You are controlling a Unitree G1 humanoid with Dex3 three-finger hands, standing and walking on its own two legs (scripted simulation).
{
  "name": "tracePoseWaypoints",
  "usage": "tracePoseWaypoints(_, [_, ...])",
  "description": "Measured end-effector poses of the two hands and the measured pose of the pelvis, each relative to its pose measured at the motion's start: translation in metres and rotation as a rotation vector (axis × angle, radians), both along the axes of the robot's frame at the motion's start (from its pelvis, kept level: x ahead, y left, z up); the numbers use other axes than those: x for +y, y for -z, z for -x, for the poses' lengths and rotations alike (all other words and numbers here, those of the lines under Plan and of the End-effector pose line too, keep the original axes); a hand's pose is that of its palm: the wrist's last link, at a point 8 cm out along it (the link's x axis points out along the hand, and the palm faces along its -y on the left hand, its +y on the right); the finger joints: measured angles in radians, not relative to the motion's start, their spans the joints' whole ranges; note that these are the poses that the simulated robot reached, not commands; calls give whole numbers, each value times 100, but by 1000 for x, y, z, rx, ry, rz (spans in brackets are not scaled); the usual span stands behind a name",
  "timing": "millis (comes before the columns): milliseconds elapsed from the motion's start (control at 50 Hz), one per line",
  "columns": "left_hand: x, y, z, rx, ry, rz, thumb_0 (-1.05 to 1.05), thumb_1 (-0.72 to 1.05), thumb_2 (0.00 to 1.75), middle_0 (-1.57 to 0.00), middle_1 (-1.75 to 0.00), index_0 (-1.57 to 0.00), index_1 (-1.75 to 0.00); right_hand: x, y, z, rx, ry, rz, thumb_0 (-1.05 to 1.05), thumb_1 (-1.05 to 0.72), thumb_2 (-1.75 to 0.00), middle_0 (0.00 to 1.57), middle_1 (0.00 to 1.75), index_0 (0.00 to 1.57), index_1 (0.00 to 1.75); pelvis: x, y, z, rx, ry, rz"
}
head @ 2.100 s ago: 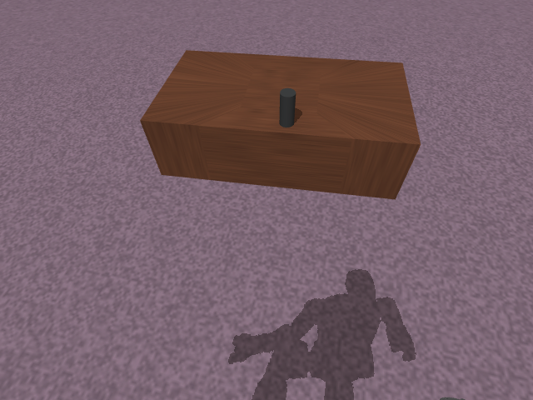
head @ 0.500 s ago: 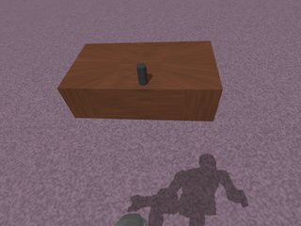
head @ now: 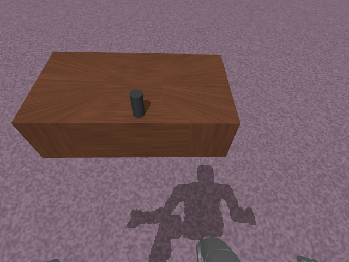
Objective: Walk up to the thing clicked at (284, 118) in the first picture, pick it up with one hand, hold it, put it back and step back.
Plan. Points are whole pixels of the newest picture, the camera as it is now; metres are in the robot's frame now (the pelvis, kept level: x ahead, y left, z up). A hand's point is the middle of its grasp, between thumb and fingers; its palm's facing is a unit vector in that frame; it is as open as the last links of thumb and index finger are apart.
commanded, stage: walk up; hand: left
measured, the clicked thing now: (137, 104) +0.88 +0.18 -0.34
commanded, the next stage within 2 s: none
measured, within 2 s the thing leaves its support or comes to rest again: neither
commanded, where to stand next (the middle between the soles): +0.50 -0.03 m, yaw +0 degrees
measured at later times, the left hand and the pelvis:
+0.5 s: hand (95, 211) +0.25 +0.22 -0.12, palm faces -0.01 -0.92 -0.40, open 7.4 cm; pelvis +0.20 -0.05 +0.00, yaw -1 degrees
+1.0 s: hand (97, 157) +0.44 +0.26 -0.14, palm faces -0.04 -0.94 -0.35, open 7.4 cm; pelvis +0.38 -0.02 +0.00, yaw +0 degrees
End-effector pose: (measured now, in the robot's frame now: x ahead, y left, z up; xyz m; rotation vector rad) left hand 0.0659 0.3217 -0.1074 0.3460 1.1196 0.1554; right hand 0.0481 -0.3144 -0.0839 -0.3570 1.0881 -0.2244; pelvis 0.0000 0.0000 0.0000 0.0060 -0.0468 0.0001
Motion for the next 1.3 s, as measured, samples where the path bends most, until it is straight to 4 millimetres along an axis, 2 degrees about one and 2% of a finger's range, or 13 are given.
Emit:
tracePoseWaypoints(120, [-17, -14, -92, -54, 69, -29, 0, 91, 90, -20, -30, -20, -30, -20, 22, -18, 78, 46, -28, 0, -90, -90, 20, 30, 20, 30, -15, 7, -53, -4, 19, -18])
tracePoseWaypoints(180, [-31, -13, -133, -76, 82, -56, 0, 90, 90, -20, -30, -20, -30, -37, 43, -39, 99, 66, -47, 0, -90, -90, 20, 30, 20, 30, -30, 20, -86, -1, 23, -29])
tracePoseWaypoints(240, [-47, -15, -162, -120, 67, -70, 0, 90, 90, -20, -30, -20, -30, -48, 59, -68, 123, 64, -60, 1, -90, -90, 20, 30, 20, 30, -43, 26, -111, -12, 15, 1])
tracePoseWaypoints(380, [-66, -32, -173, -84, 0, -57, 0, 90, 90, -20, -30, -21, -30, -51, 42, -154, 75, -2, -94, 1, -90, -90, 20, 30, 20, 30, -53, 3, -160, -11, 26, -23])
tracePoseWaypoints(560, [-47, -19, -184, 16, -64, -46, 0, 90, 90, -20, -30, -21, -30, -49, 22, -239, 79, -61, -48, 0, -90, -90, 20, 30, 20, 30, -45, 0, -225, 7, 0, 22])
tracePoseWaypoints(660, [-23, 7, -207, 55, -94, -25, 0, 90, 90, -20, -30, -21, -30, -33, 17, -298, 58, -96, -2, 1, -90, -90, 20, 30, 20, 30, -28, 13, -270, 17, -20, 41])
tracePoseWaypoints(760, [-15, 20, -250, 95, -80, 0, 1, 90, 90, -20, -30, -20, -30, -13, 5, -345, -39, -87, 18, 0, -90, -90, 20, 30, 20, 30, -11, 13, -305, 0, -16, 30])
tracePoseWaypoints(840, [-15, 14, -293, 59, -54, 22, 1, 90, 90, -20, -30, -20, -30, -3, -6, -362, -48, -68, 10, 0, -90, -90, 20, 30, 20, 30, -8, 3, -331, -7, -22, 25])
tracePoseWaypoints(940, [-16, 4, -338, 24, -41, 19, 0, 90, 90, -20, -30, -20, -30, -4, -3, -375, -9, -52, -3, 0, -90, -90, 20, 30, 20, 30, -11, -1, -361, -12, -14, 6])
tracePoseWaypoints(1020, [-23, -2, -371, 29, -20, -14, 0, 90, 90, -20, -30, -20, -30, -14, 10, -385, 22, -28, -21, 0, -90, -90, 20, 30, 20, 30, -18, 2, -384, -10, -3, -13])
tracePoseWaypoints(1100, [-36, -3, -405, 2, -5, -69, 0, 90, 90, -20, -30, -20, -30, -29, 39, -399, 64, -3, -51, 0, -90, -90, 20, 30, 20, 30, -32, 15, -405, -9, -4, -33])
tracePoseWaypoints(1180, [-54, -5, -427, -25, -10, -86, 0, 90, 90, -20, -30, -20, -30, -32, 62, -416, 103, 6, -81, 0, -90, -90, 20, 30, 20, 30, -42, 20, -414, -14, -3, -7])
tracePoseWaypoints(1300, [-70, -12, -445, -49, -16, -67, 0, 90, 90, -20, -30, -21, -30, -27, 66, -430, 151, -21, -109, 0, -90, -90, 20, 30, 20, 30, -46, 13, -421, 0, -17, -17])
